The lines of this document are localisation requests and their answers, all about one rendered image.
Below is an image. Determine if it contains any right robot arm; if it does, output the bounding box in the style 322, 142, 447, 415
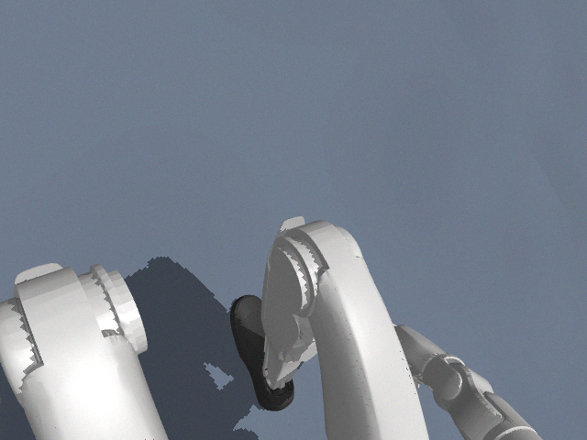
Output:
422, 354, 543, 440

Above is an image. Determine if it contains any right robot foot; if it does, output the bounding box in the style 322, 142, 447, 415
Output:
230, 295, 294, 412

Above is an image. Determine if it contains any right robot hand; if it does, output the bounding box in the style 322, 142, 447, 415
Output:
393, 324, 447, 389

